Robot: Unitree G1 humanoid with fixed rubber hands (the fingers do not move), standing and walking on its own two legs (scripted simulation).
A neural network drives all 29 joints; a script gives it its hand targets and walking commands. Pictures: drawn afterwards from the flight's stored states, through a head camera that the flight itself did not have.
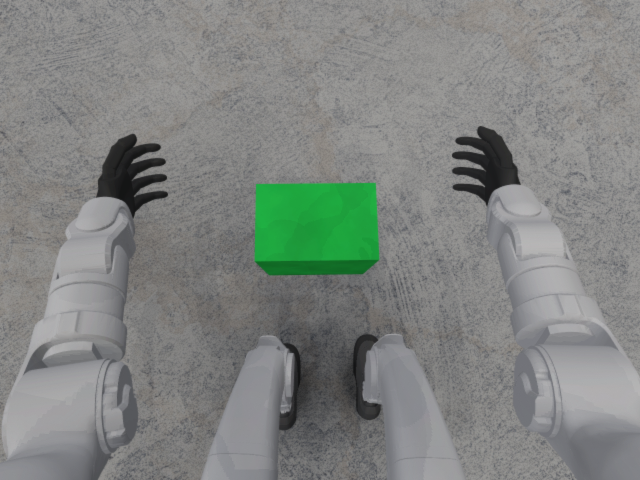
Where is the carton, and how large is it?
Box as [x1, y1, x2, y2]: [255, 183, 378, 274]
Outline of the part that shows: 256,184 255,261 268,274 363,273 378,260 375,183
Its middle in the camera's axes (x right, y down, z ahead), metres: -0.01 -0.01 +0.94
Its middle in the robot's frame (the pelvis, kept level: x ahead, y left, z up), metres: +0.48 +0.03 -0.53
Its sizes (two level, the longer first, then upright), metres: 0.254 0.165 0.270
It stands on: the floor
